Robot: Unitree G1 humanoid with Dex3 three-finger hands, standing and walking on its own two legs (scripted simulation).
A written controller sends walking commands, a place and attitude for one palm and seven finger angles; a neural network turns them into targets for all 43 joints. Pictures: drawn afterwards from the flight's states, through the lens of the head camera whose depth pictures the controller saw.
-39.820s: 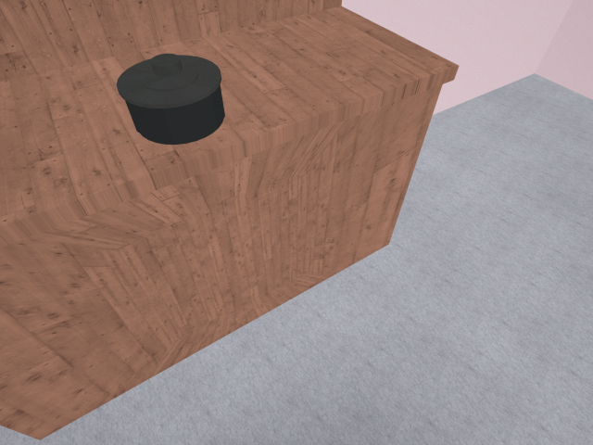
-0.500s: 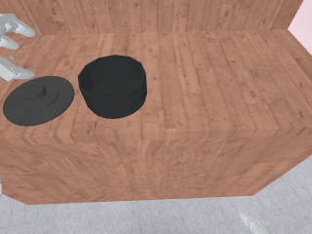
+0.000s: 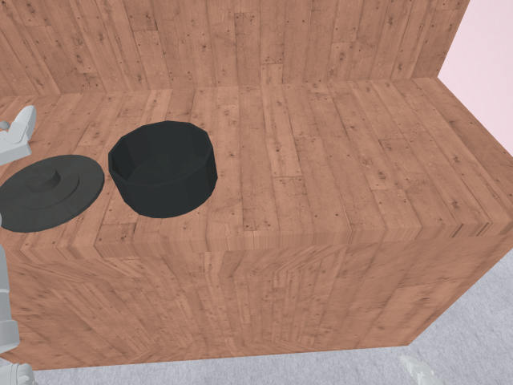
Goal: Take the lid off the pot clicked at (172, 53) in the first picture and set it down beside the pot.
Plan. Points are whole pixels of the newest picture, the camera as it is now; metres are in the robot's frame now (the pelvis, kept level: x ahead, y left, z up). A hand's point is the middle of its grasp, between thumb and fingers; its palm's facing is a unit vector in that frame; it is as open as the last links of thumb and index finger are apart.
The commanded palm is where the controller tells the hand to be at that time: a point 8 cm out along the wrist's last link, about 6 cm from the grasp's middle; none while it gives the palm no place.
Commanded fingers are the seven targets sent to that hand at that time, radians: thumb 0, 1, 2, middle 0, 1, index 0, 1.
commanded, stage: draw the hand back to the body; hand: left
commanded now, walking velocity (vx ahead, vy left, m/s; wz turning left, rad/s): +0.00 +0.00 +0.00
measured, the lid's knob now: (42, 178) +0.43 +0.44 +0.08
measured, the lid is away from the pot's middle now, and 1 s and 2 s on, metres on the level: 0.23 0.23 0.23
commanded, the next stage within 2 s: step back with the hand held close in 1.20 s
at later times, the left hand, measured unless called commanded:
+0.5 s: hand out of the picture +0.24 +0.28 +0.27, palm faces +0.57 -0.79 -0.22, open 7.6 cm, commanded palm +0.18 +0.31 +0.26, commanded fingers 0.00 0.90 0.90 -0.20 -0.30 -0.20 -0.30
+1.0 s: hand out of the picture +0.15 +0.26 +0.26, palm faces +0.48 -0.82 -0.30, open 7.4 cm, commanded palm +0.10 +0.29 +0.25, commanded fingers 0.00 0.90 0.90 -0.20 -0.30 -0.20 -0.30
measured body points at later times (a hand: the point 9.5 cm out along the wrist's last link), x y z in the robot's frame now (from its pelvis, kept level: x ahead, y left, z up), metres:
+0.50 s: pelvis -0.02 -0.01 +0.00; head -0.04 -0.04 +0.45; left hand +0.20 +0.32 +0.28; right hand +0.18 -0.23 -0.09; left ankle -0.02 +0.11 -0.75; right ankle -0.04 -0.09 -0.75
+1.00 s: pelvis -0.03 +0.01 +0.00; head -0.07 +0.00 +0.45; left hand +0.12 +0.30 +0.27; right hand +0.17 -0.20 -0.08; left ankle -0.02 +0.11 -0.75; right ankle -0.04 -0.09 -0.75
